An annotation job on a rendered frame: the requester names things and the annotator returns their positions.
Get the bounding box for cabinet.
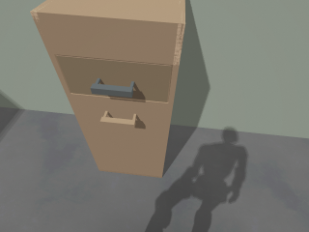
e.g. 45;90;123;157
30;0;185;178

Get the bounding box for handle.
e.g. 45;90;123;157
100;117;136;129
90;78;134;98

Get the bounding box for drawer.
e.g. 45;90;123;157
56;54;172;102

